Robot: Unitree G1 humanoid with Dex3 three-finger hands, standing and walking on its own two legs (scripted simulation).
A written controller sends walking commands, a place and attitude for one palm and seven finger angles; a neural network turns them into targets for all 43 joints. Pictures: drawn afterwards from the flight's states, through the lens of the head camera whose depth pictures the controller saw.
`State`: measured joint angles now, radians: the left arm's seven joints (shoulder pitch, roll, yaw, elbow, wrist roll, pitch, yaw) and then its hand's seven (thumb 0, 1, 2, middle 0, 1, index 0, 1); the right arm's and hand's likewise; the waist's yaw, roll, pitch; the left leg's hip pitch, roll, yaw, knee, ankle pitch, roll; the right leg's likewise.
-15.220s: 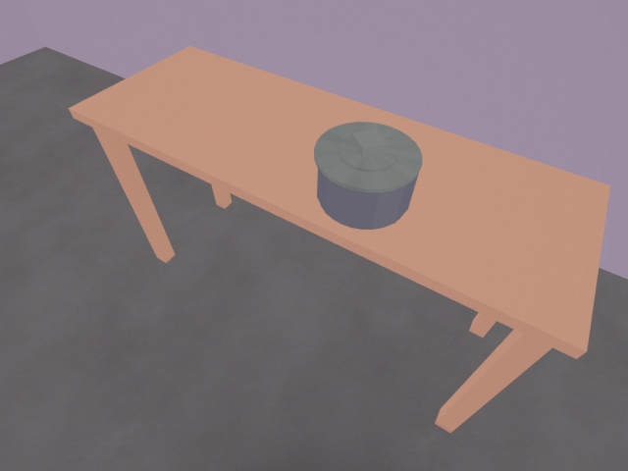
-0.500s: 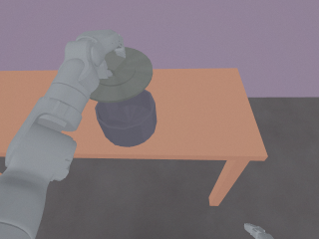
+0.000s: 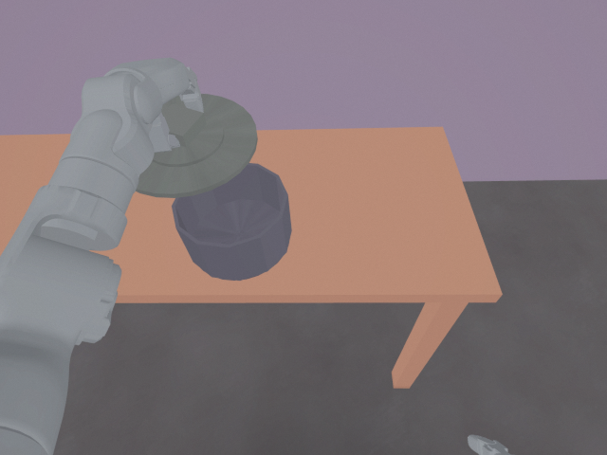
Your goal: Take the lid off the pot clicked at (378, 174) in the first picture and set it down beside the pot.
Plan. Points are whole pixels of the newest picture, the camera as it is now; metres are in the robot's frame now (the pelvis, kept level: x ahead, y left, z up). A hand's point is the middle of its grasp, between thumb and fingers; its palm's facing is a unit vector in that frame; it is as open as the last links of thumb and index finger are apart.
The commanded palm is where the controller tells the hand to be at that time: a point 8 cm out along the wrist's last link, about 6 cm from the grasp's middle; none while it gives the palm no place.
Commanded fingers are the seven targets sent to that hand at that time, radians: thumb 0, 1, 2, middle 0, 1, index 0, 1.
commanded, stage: move the lid sideways beside the pot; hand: left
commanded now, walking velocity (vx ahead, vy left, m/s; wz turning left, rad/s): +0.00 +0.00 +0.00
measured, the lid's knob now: (179, 125) +0.51 +0.17 +0.17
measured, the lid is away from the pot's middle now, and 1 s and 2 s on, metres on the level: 0.04 0.18 0.24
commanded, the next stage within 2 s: lower the lid onto the table in 1.94 s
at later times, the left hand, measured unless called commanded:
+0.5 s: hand (106, 138) +0.46 +0.24 +0.19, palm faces -0.33 -0.07 -0.94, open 8.7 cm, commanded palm +0.47 +0.24 +0.26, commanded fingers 0.00 0.51 1.12 -0.75 -1.03 -0.69 -0.96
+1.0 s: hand (55, 146) +0.46 +0.31 +0.18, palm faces -0.35 -0.09 -0.93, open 8.7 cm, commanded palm +0.48 +0.31 +0.26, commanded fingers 0.00 0.51 1.12 -0.75 -1.03 -0.69 -0.96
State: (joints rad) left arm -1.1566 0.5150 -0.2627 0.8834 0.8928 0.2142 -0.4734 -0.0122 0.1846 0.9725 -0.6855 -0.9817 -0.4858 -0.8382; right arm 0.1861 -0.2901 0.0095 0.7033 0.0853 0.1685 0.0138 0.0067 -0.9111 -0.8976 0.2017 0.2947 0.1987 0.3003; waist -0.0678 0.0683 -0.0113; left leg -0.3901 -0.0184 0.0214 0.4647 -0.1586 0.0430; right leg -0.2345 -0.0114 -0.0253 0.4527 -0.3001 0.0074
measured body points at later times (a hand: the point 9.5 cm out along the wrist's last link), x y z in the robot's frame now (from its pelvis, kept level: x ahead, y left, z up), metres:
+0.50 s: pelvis -0.01 +0.01 +0.00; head +0.04 +0.00 +0.45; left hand +0.47 +0.24 +0.24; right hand +0.10 -0.25 -0.13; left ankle +0.05 +0.10 -0.74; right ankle -0.05 -0.13 -0.74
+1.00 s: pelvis +0.00 +0.02 +0.00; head +0.06 +0.03 +0.44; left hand +0.47 +0.31 +0.23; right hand +0.06 -0.26 -0.12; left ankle +0.05 +0.10 -0.74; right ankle -0.05 -0.13 -0.74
